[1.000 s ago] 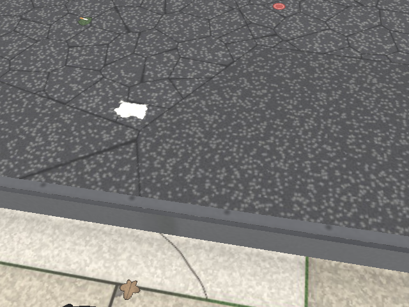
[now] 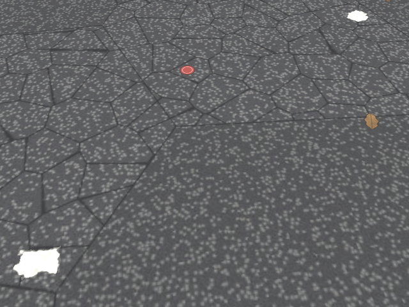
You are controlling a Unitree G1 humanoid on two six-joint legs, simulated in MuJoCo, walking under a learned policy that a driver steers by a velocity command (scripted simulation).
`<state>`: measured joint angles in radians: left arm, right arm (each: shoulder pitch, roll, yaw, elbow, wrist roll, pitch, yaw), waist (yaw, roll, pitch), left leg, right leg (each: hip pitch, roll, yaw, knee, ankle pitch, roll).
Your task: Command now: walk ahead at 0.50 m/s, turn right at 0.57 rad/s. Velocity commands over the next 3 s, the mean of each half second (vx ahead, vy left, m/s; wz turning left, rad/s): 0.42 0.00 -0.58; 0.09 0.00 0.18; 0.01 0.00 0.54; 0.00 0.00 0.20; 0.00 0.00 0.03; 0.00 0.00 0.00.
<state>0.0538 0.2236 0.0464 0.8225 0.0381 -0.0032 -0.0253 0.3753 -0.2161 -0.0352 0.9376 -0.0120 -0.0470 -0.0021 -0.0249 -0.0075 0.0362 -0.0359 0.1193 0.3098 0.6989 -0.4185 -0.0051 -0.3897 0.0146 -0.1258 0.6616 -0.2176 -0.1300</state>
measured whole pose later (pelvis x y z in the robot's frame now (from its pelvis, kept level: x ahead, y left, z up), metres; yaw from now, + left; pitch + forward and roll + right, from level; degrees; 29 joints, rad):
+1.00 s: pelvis +0.36 -0.06 +0.16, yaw -8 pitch +3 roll +0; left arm 0.11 0.21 0.03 0.63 0.02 -0.01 0.04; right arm 0.23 -0.31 -0.08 0.70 0.02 0.02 -0.02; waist -0.02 0.04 0.01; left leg -0.54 -0.05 -0.03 1.11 -0.51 -0.04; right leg -0.36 0.00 -0.02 0.49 -0.19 -0.03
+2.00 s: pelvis +0.38 -0.03 +0.15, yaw +14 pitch +0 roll +0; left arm 0.17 0.18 0.03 0.66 0.01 -0.02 0.03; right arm 0.18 -0.22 -0.05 0.66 -0.02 0.00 -0.01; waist -0.01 0.01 0.01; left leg -0.29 -0.03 -0.08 0.53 -0.23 0.00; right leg -0.23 0.02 0.00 0.52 -0.28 -0.02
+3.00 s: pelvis +0.40 -0.04 +0.16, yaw +14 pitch -1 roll +0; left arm 0.28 0.17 0.03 0.84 0.01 -0.02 0.04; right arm 0.21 -0.19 -0.04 0.91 0.00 0.00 -0.04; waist 0.00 0.01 0.02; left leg -0.24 -0.02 -0.09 0.48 -0.23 -0.02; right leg -0.19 0.03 0.00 0.48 -0.28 -0.03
